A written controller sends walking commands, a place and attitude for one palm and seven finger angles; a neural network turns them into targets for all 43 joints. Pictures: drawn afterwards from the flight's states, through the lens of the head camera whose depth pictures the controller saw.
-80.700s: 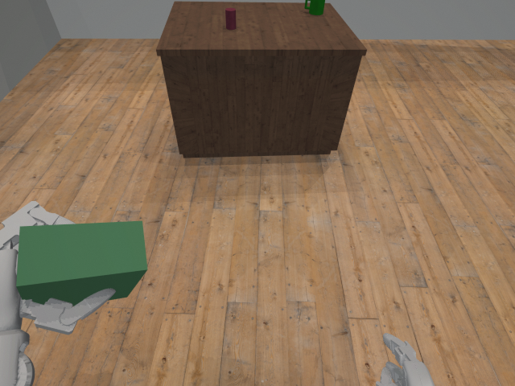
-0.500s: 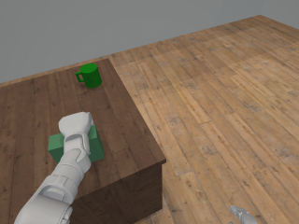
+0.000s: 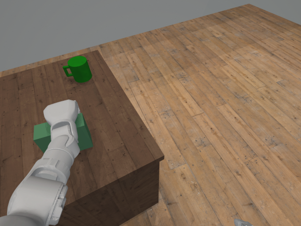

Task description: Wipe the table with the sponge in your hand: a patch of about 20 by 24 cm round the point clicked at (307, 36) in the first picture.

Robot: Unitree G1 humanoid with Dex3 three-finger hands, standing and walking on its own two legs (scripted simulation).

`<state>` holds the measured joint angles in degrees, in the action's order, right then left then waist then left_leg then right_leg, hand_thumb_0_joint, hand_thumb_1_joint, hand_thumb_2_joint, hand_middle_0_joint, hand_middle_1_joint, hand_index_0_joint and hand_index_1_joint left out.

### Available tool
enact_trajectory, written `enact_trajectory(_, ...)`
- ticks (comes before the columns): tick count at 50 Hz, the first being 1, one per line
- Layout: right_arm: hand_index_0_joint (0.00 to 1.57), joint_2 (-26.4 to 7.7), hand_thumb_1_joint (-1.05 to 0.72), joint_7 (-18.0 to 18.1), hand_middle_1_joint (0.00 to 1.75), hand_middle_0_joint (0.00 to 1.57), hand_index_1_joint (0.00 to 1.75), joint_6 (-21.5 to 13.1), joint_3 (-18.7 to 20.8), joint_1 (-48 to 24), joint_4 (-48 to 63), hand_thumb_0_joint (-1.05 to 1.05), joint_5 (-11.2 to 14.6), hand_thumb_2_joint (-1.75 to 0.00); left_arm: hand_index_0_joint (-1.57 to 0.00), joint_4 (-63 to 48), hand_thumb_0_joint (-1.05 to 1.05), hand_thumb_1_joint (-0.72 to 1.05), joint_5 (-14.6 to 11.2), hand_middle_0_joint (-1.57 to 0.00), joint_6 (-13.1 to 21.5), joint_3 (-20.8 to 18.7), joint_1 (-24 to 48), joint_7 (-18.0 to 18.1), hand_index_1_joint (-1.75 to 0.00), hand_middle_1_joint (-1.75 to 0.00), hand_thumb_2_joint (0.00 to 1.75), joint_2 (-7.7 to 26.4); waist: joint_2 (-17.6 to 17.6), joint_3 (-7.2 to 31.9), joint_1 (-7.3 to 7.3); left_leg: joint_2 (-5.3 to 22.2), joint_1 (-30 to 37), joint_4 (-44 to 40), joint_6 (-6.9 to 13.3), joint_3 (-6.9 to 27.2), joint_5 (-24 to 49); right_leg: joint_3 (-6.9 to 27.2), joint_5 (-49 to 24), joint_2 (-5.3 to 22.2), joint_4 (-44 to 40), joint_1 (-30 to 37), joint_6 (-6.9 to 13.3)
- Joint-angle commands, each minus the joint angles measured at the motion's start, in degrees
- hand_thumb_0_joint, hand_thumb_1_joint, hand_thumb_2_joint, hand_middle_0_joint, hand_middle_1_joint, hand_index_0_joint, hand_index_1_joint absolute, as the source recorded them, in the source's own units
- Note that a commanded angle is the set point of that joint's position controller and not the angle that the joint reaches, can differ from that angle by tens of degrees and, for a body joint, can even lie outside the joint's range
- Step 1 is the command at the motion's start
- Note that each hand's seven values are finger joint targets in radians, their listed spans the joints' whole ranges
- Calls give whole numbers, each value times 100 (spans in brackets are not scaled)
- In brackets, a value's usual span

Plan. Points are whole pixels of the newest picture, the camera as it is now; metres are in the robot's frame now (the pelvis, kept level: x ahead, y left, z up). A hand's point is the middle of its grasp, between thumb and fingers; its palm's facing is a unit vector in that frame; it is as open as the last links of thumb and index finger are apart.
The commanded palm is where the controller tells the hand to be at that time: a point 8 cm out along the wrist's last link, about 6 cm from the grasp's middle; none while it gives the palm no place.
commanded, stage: wipe forward along the middle lane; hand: left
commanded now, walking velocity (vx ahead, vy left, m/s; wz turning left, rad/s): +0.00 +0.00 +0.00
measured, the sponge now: (67, 140) +0.38 +0.27 -0.02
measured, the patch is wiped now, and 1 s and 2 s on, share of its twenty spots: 0.95 0.95 0.95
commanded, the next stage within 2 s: slide back across to the first lane in 0.26 s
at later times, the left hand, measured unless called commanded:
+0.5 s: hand (60, 114) +0.45 +0.30 +0.03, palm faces -0.09 -0.04 -1.00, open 9.7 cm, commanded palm +0.42 +0.30 +0.08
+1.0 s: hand (44, 119) +0.43 +0.34 +0.03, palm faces -0.08 -0.05 -1.00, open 9.7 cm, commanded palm +0.40 +0.34 +0.08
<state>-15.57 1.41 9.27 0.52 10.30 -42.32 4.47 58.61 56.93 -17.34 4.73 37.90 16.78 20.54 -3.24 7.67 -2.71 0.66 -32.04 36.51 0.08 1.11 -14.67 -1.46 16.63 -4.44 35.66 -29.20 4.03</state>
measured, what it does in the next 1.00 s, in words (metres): shifts its weight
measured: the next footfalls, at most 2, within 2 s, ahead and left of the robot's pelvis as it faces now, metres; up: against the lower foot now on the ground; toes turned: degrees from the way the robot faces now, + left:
none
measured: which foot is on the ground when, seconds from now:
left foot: down 0.00-1.00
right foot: down 0.00-1.00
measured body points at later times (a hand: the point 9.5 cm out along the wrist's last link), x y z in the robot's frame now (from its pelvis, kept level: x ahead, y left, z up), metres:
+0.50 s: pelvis +0.01 +0.03 +0.00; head +0.06 +0.03 +0.45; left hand +0.45 +0.30 +0.09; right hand +0.07 -0.23 -0.13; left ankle +0.03 +0.13 -0.72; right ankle +0.01 -0.07 -0.72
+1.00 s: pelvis +0.03 +0.05 +0.01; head +0.07 +0.05 +0.45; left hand +0.43 +0.34 +0.08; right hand +0.15 -0.21 -0.12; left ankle +0.03 +0.13 -0.72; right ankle +0.01 -0.07 -0.72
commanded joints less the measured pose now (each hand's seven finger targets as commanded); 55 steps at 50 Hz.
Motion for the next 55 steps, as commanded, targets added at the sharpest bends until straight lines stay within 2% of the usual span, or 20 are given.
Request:
enact_trajectory(1,20,-730,-90,47,30,20,30,-221,242,-189,622,0,6,-90,-120,-377,0,10,305,-120,-152,-195,2049,247,-160,-160,130,1679,445,1344,-37,-174,327,-250,323,-128,132,457,-985,335,-719,848,-196)
enact_trajectory(2,20,-753,-90,45,30,20,30,-222,243,-153,581,0,5,-90,-120,-250,0,10,304,-120,-161,-258,2128,261,-160,-160,130,1781,551,1330,-68,-151,285,-224,327,-116,117,451,-987,334,-710,801,-205)
enact_trajectory(5,20,-723,-90,21,30,20,30,-244,244,-114,606,0,6,-90,-120,-297,0,10,218,-120,-133,-186,2335,233,-160,-160,130,1645,352,1540,-70,-147,366,-230,313,-102,296,390,-1247,324,-645,846,-183)
enact_trajectory(9,20,-790,-90,8,30,20,30,-233,250,72,527,0,-12,-90,-120,-2,0,10,343,-120,-127,-262,2391,229,-160,-160,130,1881,510,1499,-155,-132,288,-149,332,-90,329,377,-1284,302,-630,742,-199)
enact_trajectory(13,20,-774,-90,-38,30,20,30,-244,274,199,486,0,-30,-90,-120,51,0,10,422,-120,-71,-62,2619,224,-160,-160,130,1619,174,1506,-209,-93,498,-116,319,-41,479,257,-1208,238,-555,388,-151)
enact_trajectory(18,20,-802,-90,-54,30,20,30,-249,281,322,454,0,-48,-90,-120,229,0,10,320,-120,-55,-235,2718,277,-160,-160,130,1774,380,1637,-205,-62,466,-108,301,21,553,179,-1175,199,-499,354,-151)
enact_trajectory(20,20,-787,-90,-73,30,20,30,-270,300,286,490,0,-57,-90,-120,5,0,10,287,-120,1,-418,2746,279,-160,-160,130,1925,232,1938,-70,-49,619,-146,300,46,780,177,-1344,199,-448,560,-114)
enact_trajectory(22,20,-814,-90,-76,30,20,30,-240,305,316,499,0,-56,-90,-120,-19,0,10,375,-120,-10,-516,2627,302,-160,-160,130,2146,179,1966,-40,-64,685,-128,302,45,865,180,-1383,190,-448,609,-115)
enact_trajectory(25,20,-785,-90,-115,30,20,30,-239,319,254,561,0,-48,-90,-120,-283,0,10,384,-120,-8,-582,2468,278,-160,-160,130,2148,11,2145,92,-48,941,-189,289,93,1187,127,-1544,174,-430,757,-65)
enact_trajectory(30,20,-778,-90,-127,30,20,30,-262,312,86,629,0,10,-90,-120,-561,0,10,186,-120,-15,-536,2342,180,-160,-160,130,2049,-4,1780,86,-22,1176,-362,290,157,1112,56,-1237,154,-607,703,-65)
enact_trajectory(33,20,-795,-90,-108,30,20,30,-263,322,138,577,0,16,-90,-120,-511,0,10,286,-120,25,-280,2337,81,-160,-160,130,1853,25,1428,-25,4,1346,-423,296,251,953,1,-876,127,-694,379,-59)
enact_trajectory(35,20,-763,-90,-98,30,20,30,-287,325,66,626,0,13,-90,-120,-803,0,10,275,-120,126,-149,2382,-5,-160,-160,130,1645,-210,1529,3,24,1604,-462,263,305,1185,-11,-949,125,-682,330,-12)
enact_trajectory(36,20,-793,-90,-100,30,20,30,-269,338,139,569,0,1,-90,-120,-732,0,10,330,-120,149,-241,2262,-19,-160,-160,130,1798,-205,1522,34,34,1703,-448,243,348,1215,-33,-903,108,-661,300,3)
enact_trajectory(38,20,-779,-90,-98,30,20,30,-246,342,131,582,0,-7,-90,-120,-817,0,10,365,-120,203,-130,2265,-58,-160,-160,130,1662,-212,1544,15,47,1818,-437,202,391,1340,-58,-914,92,-646,214,19)
enact_trajectory(40,20,-729,-90,-104,30,20,30,-263,357,46,627,0,-9,-90,-120,-1071,0,10,250,-120,312,-125,2194,-74,-160,-160,130,1478,-337,1687,71,84,2030,-433,158,423,1641,-74,-1043,92,-628,220,40)
enact_trajectory(44,20,-786,-90,-116,30,20,30,-177,355,9,638,0,-35,-90,-120,-1096,0,10,225,-120,309,-438,1703,2,-160,-160,130,1810,-100,1753,207,31,1925,-396,160,354,1811,-41,-1299,96,-640,528,37)
enact_trajectory(45,20,-766,-90,-102,30,20,30,-180,347,-69,668,0,-30,-90,-120,-1238,0,10,205,-120,333,-434,1798,-6,-160,-160,130,1772,-115,1819,202,44,1971,-401,134,363,2054,-46,-1468,107,-608,601,48)
enact_trajectory(48,20,-842,-90,-92,30,20,30,-110,317,-51,620,0,-42,-90,-120,-1049,0,10,355,-120,231,-661,1694,11,-160,-160,130,2232,131,1588,178,-35,1682,-384,216,257,1859,2,-1662,138,-652,809,19)
enact_trajectory(52,20,-870,-90,-92,30,20,30,-60,296,-79,655,0,-48,-90,-120,-1133,0,10,434,-120,196,-858,1501,-82,-160,-160,130,2567,-4,1694,269,-90,1676,-376,232,212,2080,30,-2012,165,-642,1101,36)
enact_trajectory(55,20,-804,-90,-77,30,20,30,-69,302,-190,783,0,-10,-90,-120,-1503,0,10,319,-120,281,-576,1506,-266,-160,-160,130,2199,-216,1753,214,-93,1848,-389,244,186,2272,52,-2218,196,-709,1186,26)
